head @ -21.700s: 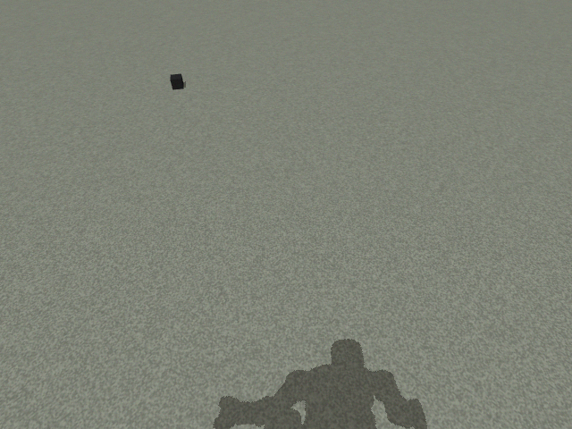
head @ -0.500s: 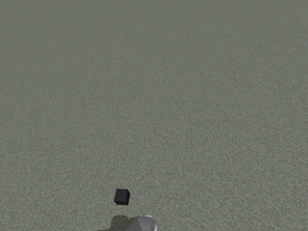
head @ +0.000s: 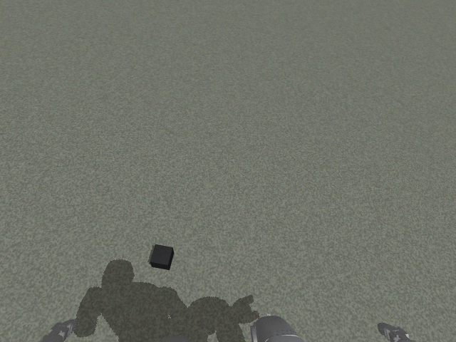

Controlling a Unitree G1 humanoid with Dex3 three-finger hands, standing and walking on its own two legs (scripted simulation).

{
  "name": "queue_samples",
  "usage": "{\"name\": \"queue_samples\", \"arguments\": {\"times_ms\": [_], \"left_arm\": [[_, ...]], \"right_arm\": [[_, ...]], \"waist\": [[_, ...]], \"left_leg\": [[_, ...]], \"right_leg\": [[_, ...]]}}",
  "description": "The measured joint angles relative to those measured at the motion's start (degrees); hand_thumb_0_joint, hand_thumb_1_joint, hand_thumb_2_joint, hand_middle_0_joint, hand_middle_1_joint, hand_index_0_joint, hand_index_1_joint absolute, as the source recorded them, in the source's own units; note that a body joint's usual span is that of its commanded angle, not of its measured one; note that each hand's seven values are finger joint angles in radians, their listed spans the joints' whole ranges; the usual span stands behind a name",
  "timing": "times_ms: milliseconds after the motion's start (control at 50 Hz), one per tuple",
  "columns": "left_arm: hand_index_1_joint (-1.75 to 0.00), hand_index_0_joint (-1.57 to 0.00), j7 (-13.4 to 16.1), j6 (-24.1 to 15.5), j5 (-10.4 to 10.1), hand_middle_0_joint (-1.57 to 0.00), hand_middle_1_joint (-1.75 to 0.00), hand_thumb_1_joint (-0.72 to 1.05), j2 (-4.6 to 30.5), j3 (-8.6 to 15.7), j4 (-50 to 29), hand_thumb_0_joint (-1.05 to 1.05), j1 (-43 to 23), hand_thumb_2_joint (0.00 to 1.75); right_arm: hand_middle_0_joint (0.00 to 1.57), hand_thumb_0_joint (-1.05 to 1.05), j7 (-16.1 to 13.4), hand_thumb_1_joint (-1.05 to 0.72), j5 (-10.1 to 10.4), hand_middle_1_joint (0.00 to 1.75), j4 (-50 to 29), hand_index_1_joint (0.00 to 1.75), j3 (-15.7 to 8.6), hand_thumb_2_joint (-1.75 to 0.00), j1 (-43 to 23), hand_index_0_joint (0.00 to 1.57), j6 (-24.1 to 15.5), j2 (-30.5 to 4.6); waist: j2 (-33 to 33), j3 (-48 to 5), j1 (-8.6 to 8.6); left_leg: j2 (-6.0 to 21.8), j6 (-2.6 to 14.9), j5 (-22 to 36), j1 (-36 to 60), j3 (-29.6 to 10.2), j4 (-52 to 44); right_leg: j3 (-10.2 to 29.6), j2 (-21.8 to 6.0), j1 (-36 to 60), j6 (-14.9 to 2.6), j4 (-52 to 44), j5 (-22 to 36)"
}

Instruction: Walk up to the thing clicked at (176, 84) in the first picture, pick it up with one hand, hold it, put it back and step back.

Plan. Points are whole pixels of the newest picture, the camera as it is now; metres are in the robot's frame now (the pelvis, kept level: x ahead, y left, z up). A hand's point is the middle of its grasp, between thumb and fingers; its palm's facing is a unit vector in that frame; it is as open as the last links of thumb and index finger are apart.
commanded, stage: stand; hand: left
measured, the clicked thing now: (162, 257) +0.47 +0.23 -0.73
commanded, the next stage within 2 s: none
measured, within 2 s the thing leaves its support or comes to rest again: neither
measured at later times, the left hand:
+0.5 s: hand out of the picture +0.10 +0.24 -0.12, palm faces -0.04 -0.92 -0.39, open 7.4 cm
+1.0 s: hand out of the picture +0.10 +0.21 -0.14, palm faces -0.05 -0.94 -0.33, open 7.4 cm
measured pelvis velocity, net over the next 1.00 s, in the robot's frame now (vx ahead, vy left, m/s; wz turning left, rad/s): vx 0.01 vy -0.03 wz -0.02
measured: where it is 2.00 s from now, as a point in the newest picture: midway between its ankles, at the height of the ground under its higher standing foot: outside the picture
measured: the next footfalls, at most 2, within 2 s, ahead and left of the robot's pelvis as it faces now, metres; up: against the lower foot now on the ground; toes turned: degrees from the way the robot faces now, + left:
right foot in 0.22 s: +0.08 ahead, -0.15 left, +0.00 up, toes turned -1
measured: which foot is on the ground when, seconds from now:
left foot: down 0.00-1.00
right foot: up 0.00-0.20, down 0.22-1.00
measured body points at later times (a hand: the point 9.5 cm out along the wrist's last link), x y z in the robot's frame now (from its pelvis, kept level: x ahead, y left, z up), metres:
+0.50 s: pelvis +0.00 -0.02 +0.01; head +0.01 -0.04 +0.46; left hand +0.10 +0.29 -0.10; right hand +0.07 -0.31 -0.13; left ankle +0.01 +0.11 -0.73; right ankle +0.04 -0.15 -0.73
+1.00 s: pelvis +0.01 -0.03 +0.02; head +0.03 -0.04 +0.47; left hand +0.10 +0.26 -0.11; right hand +0.07 -0.34 -0.12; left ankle +0.01 +0.11 -0.73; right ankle +0.04 -0.15 -0.73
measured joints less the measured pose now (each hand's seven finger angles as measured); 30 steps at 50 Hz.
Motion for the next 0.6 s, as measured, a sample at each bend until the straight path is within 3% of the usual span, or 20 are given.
{"name": "queue_samples", "arguments": {"times_ms": [80, 160, 200, 240, 320, 600], "left_arm": [[-0.3, -0.2, -0.8, 0.0, 0.1, -0.2, -0.3, 0.9, -0.6, -0.3, 1.9, 0.01, 0.0, 0.9], [-0.3, -0.2, -1.6, -0.3, 0.6, -0.21, -0.3, 0.9, -1.5, -0.7, 4.0, 0.01, 0.4, 0.9], [-0.3, -0.2, -1.9, -0.5, 1.0, -0.21, -0.3, 0.9, -1.8, -0.8, 5.2, 0.01, 0.7, 0.9], [-0.3, -0.2, -2.0, -0.8, 1.5, -0.21, -0.3, 0.9, -2.3, -0.9, 6.7, 0.01, 0.8, 0.9], [-0.3, -0.2, -2.6, -1.3, 1.8, -0.21, -0.3, 0.9, -2.4, -1.7, 9.0, 0.01, 0.8, 0.9], [-0.3, -0.2, -2.6, -2.0, 0.7, -0.2, -0.3, 0.9, -2.0, -2.0, 13.6, 0.01, -2.5, 0.9]], "right_arm": [[0.2, 0.0, -0.4, -0.9, 0.1, 0.3, 0.3, 0.3, 0.5, -0.89, -0.8, 0.21, -0.5, 0.8], [0.2, 0.0, -0.2, -0.9, -0.1, 0.3, 1.4, 0.3, 0.6, -0.89, -2.1, 0.21, 0.1, 0.7], [0.2, 0.0, 0.2, -0.9, 0.0, 0.3, 2.2, 0.3, 0.6, -0.89, -2.8, 0.21, 0.6, 0.4], [0.2, 0.0, 0.5, -0.9, 0.4, 0.3, 3.4, 0.3, 0.6, -0.89, -3.8, 0.21, 1.2, 0.0], [0.2, 0.0, 1.1, -0.9, 0.8, 0.3, 6.0, 0.3, 1.0, -0.89, -4.1, 0.2, 1.4, 0.5], [0.2, 0.0, 2.4, -0.9, 0.0, 0.3, 16.2, 0.3, 1.8, -0.89, -2.5, 0.21, 1.2, 1.0]], "waist": [[-1.7, -1.2, -0.19], [-1.2, -2.5, -0.14], [-0.5, -3.2, -0.06], [1.2, -3.4, 0.07], [3.4, -4.3, -0.87], [4.4, -6.1, -0.97]], "left_leg": [[0.6, -0.04, 0.7, 3.3, 0.9, -2.6], [0.7, -0.16, 0.4, 4.7, 2.0, -3.0], [0.4, -0.35, -0.3, 4.4, 2.6, -2.0], [0.7, -0.75, -1.1, 4.2, 2.8, -0.8], [0.3, -1.08, 1.6, 5.9, 2.1, -5.4], [0.7, -2.38, 6.9, 8.8, 1.0, -14.7]], "right_leg": [[-0.1, 0.7, 1.7, 0.96, -6.3, 2.9], [-3.3, -1.0, 6.2, 1.52, -17.1, 7.4], [-4.7, -1.6, 9.5, 1.33, -23.5, 11.4], [-4.9, -1.3, 12.1, 2.3, -28.4, 17.1], [-5.6, -1.8, 13.1, 3.04, -30.6, 17.7], [-6.8, -1.5, 15.3, 1.99, -37.5, 21.2]]}}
